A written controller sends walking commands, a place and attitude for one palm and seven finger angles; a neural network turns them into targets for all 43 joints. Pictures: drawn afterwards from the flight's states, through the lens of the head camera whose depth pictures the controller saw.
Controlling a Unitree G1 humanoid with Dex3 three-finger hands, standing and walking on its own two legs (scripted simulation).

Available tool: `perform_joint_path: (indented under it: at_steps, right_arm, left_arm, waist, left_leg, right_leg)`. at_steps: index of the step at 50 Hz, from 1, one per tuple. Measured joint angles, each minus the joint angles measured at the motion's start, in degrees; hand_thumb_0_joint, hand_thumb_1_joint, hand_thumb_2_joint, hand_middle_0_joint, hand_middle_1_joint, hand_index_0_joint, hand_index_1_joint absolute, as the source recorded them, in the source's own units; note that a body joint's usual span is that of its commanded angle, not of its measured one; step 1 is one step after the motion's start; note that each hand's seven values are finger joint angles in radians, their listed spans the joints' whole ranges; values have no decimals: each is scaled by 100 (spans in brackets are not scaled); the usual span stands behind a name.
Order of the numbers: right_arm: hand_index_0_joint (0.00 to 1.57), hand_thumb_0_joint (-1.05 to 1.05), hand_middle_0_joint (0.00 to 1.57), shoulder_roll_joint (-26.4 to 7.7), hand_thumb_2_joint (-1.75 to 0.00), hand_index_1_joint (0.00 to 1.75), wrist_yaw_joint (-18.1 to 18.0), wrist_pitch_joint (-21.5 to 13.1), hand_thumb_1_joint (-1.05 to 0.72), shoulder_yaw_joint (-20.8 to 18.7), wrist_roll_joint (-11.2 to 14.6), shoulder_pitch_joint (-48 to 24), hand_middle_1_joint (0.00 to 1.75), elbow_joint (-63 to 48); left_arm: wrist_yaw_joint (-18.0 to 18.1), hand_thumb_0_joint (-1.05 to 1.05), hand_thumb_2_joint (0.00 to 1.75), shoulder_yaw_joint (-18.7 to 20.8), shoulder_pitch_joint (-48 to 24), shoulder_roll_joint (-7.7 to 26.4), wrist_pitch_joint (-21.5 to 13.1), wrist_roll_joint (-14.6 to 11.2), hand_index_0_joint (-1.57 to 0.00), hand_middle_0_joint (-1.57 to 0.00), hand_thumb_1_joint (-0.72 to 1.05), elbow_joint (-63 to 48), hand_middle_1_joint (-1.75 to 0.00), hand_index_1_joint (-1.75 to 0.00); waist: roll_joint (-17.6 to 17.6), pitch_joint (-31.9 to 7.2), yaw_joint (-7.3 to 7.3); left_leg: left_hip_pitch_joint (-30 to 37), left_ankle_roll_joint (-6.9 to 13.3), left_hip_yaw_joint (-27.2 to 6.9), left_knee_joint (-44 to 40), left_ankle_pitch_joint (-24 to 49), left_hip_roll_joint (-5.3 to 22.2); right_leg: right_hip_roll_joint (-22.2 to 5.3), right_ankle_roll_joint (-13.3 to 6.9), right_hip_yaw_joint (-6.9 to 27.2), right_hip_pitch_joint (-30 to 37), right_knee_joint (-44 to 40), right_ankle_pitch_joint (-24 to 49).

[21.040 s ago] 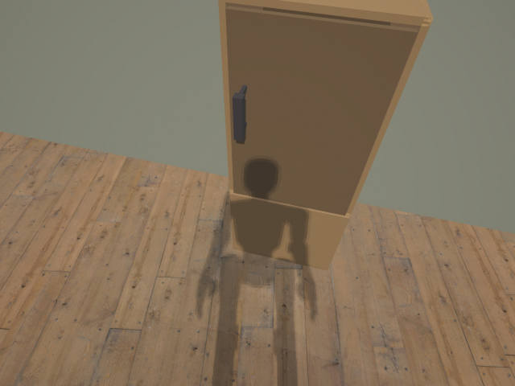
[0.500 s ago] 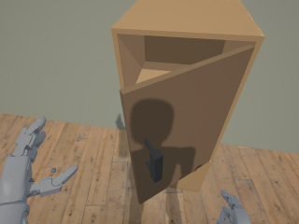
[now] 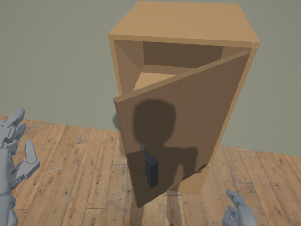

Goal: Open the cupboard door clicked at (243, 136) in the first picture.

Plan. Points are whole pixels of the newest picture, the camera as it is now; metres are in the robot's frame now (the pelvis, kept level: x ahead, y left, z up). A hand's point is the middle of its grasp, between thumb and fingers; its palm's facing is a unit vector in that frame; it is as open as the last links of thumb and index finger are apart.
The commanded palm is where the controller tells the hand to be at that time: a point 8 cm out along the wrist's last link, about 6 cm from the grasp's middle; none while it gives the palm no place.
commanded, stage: draw the hand back to the body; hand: left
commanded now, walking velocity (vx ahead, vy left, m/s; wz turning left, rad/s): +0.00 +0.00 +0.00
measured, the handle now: (148, 166) +0.28 +0.05 +0.01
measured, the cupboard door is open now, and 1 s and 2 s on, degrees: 41 41 41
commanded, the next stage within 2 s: step back with the hand held close in 0.12 s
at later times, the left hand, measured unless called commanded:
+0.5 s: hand (36, 163) +0.18 +0.26 +0.16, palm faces +0.38 -0.80 -0.47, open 7.4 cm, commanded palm +0.12 +0.30 +0.18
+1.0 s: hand out of the picture +0.09 +0.28 +0.16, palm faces +0.48 -0.74 -0.46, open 7.4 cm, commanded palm +0.02 +0.32 +0.18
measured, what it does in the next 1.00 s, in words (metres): shifts its weight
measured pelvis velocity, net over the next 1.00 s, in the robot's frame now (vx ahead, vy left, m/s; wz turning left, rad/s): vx -0.12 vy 0.01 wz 0.01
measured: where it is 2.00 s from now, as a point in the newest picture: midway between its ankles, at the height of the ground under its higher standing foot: outside the picture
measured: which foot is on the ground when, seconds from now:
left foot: down 0.00-1.00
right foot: down 0.00-1.00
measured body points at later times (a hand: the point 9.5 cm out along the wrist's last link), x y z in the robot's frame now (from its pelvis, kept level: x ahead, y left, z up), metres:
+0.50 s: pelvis -0.03 +0.01 +0.00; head -0.02 -0.01 +0.45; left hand +0.16 +0.30 +0.18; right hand +0.15 -0.24 -0.08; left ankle -0.03 +0.12 -0.74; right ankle -0.01 -0.12 -0.74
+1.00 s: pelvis -0.12 +0.01 -0.02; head -0.11 +0.02 +0.43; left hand +0.05 +0.32 +0.19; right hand +0.04 -0.23 -0.10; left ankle -0.03 +0.12 -0.73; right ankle -0.01 -0.12 -0.74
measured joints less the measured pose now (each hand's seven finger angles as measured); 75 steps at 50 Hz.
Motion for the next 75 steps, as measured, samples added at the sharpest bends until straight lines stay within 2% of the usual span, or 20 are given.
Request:
perform_joint_path:
  at_steps: [14,19,26,31,35,40,46,54,57,59,62,64,65,67,69,70,71,73,75]
  right_arm:
    - [20,1,20,36,-90,30,2,33,-90,-1,10,-5,30,64]
    - [20,1,20,-23,-90,30,51,270,-90,43,-11,-143,30,-60]
    - [20,1,20,-84,-90,30,12,594,-90,-130,-1,-237,30,-287]
    - [20,1,20,-62,-90,30,-26,708,-90,-203,30,-183,30,-379]
    - [20,1,20,-46,-90,30,-32,679,-90,-204,48,-95,30,-408]
    - [20,1,20,-39,-90,30,-23,534,-90,-173,53,40,30,-422]
    - [20,1,20,25,-90,30,-16,336,-90,-134,18,193,30,-344]
    - [20,1,20,49,-90,30,63,265,-90,-113,-31,149,30,-141]
    - [20,1,20,15,-90,30,63,306,-90,-124,-28,86,30,-115]
    - [20,1,20,24,-90,30,39,292,-90,-151,-28,67,30,-161]
    - [20,1,20,172,-90,30,47,133,-90,-266,-57,115,30,-112]
    - [20,1,20,271,-90,30,130,63,-90,-290,-44,106,30,24]
    - [20,1,20,298,-90,30,161,40,-90,-281,-48,89,30,74]
    - [20,1,20,335,-90,30,208,-21,-90,-227,-79,28,30,144]
    - [20,1,20,369,-90,30,249,-83,-90,-159,-120,-78,30,139]
    - [20,1,20,381,-90,30,271,-102,-90,-134,-129,-176,30,130]
    - [20,1,20,332,-90,30,278,-93,-90,-137,-135,-290,30,197]
    - [20,1,20,264,-90,30,280,-14,-90,-116,-109,-352,30,334]
    - [20,1,20,277,-90,30,254,95,-90,-32,-71,-319,30,332]
  left_arm:
    - [-9,1,90,85,-131,8,-96,25,-21,-21,89,181,-30,-30]
    - [-3,1,90,384,-158,73,-464,71,-21,-21,89,385,-30,-30]
    - [-9,1,90,262,260,241,-517,144,-21,-21,89,74,-30,-30]
    - [60,1,90,379,426,452,-572,167,-22,-21,89,-157,-30,-30]
    - [134,1,90,493,439,496,-651,200,-22,-21,88,-253,-30,-30]
    - [193,1,90,536,364,382,-778,305,-22,-21,89,-264,-30,-30]
    - [228,1,90,564,140,289,-895,426,-22,-21,88,-229,-30,-30]
    - [305,1,90,660,147,291,-1055,342,-22,-21,88,-397,-30,-30]
    - [334,1,90,638,120,330,-1067,309,-22,-21,88,-438,-30,-30]
    - [318,1,90,681,75,410,-1039,321,-22,-21,88,-482,-30,-30]
    - [293,1,90,823,-11,673,-1029,297,-22,-21,88,-577,-30,-30]
    - [341,1,90,926,72,743,-1078,237,-22,-21,88,-582,-30,-30]
    - [374,1,90,959,155,715,-1078,200,-22,-21,88,-574,-30,-30]
    - [420,1,90,978,326,607,-1041,120,-22,-21,88,-563,-30,-30]
    - [409,1,90,974,402,542,-999,83,-21,-21,89,-583,-30,-30]
    - [388,1,90,960,371,516,-1014,93,-21,-21,89,-601,-30,-30]
    - [352,1,90,815,238,386,-1042,143,-21,-21,89,-546,-30,-30]
    - [298,1,90,484,56,227,-1042,232,-21,-21,89,-400,-30,-30]
    - [256,1,90,382,76,251,-956,282,-21,-21,88,-365,-30,-30]
  waist:
    - [54,76,2]
    - [70,80,-160]
    - [-72,175,-354]
    - [-232,223,-423]
    - [-307,227,-427]
    - [-299,226,-404]
    - [-299,280,-427]
    - [-363,343,-407]
    - [-343,387,-456]
    - [-261,456,-519]
    - [-116,498,-641]
    - [-154,386,-586]
    - [-160,305,-541]
    - [-176,146,-428]
    - [-287,53,-286]
    - [-393,64,-185]
    - [-308,159,-116]
    - [-284,216,-67]
    - [-490,176,-70]
  left_leg:
    - [128,-28,-2,-114,89,44]
    - [-83,-12,50,-146,181,72]
    - [-337,45,221,-223,377,-6]
    - [-550,77,259,-88,452,-35]
    - [-744,106,253,92,494,-47]
    - [-1077,159,205,453,477,-46]
    - [-1497,220,121,931,172,-70]
    - [-1883,185,126,1201,-307,-138]
    - [-2003,202,110,1154,-167,-136]
    - [-2062,277,102,1039,220,-29]
    - [-2107,327,60,764,1238,226]
    - [-2146,223,94,655,1290,275]
    - [-2173,203,127,572,1318,297]
    - [-2248,155,229,363,1484,346]
    - [-2430,98,397,289,1565,357]
    - [-2589,27,504,414,1377,337]
    - [-2708,-66,418,726,885,355]
    - [-2825,-144,194,1676,88,145]
    - [-2637,-133,241,2140,-191,-77]
  right_leg:
    - [44,-28,-5,142,-148,107]
    - [73,-10,48,-40,-299,293]
    - [0,64,219,-406,-247,472]
    - [-27,95,260,-624,-119,563]
    - [-40,116,257,-786,5,631]
    - [-42,132,210,-1038,233,681]
    - [23,130,272,-1336,576,653]
    - [-28,123,311,-1616,576,849]
    - [-23,142,297,-1740,608,581]
    - [117,178,314,-1923,1085,-16]
    - [465,175,254,-2020,2896,-719]
    - [532,130,175,-1771,3430,-978]
    - [517,97,103,-1549,3354,-1098]
    - [447,20,-17,-972,2599,-1327]
    - [319,-77,-29,-337,1257,-1238]
    - [238,-176,105,-193,718,-1081]
    - [301,-222,127,-234,685,-1014]
    - [294,-210,146,-226,606,-893]
    - [170,-172,266,-197,461,-761]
